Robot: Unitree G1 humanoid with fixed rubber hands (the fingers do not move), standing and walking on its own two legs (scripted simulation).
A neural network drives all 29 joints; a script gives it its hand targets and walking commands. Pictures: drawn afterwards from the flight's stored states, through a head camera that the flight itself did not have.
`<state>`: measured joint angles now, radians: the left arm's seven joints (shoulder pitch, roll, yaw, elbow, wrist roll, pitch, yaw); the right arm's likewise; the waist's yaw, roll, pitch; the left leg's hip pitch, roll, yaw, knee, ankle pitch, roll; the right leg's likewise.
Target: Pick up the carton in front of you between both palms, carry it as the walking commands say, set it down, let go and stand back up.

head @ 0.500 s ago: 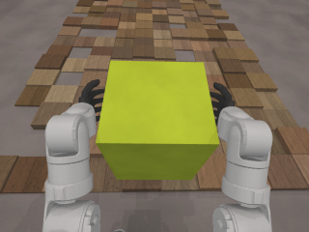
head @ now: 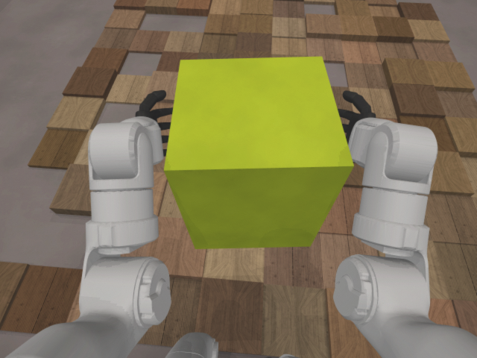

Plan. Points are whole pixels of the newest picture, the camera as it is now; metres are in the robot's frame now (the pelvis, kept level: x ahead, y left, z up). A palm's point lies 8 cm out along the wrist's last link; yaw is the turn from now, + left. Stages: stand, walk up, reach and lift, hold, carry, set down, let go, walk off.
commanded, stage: carry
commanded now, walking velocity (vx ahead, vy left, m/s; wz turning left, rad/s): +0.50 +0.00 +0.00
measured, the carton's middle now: (252, 162) +0.41 +0.01 +0.06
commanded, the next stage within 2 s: none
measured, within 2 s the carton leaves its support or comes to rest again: neither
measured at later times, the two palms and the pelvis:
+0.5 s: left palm out of the picture +0.76 +0.12 +0.22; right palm out of the picture +0.71 -0.17 +0.21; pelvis +0.34 +0.04 +0.06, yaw -2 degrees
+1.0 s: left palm out of the picture +1.03 +0.17 +0.16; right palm out of the picture +1.04 -0.13 +0.17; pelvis +0.66 +0.01 +0.05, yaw -2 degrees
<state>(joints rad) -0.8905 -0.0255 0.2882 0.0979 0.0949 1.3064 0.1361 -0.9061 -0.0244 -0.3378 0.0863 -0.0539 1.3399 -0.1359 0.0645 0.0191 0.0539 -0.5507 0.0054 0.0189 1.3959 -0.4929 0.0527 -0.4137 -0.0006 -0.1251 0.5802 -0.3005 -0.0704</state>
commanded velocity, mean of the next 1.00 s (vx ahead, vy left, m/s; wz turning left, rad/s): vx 0.50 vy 0.00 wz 0.00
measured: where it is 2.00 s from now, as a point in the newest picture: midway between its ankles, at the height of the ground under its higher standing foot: (259, 120)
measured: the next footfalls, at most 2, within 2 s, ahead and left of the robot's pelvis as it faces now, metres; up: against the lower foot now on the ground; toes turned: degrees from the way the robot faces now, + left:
left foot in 0.20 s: +0.34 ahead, +0.12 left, +0.06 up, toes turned +3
right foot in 0.58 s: +0.57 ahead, -0.06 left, +0.05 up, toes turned -7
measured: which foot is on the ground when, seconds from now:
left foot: up 0.00-0.18, down 0.20-0.60, up 0.62-1.00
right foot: down 0.00-0.22, up 0.24-0.56, down 0.58-1.00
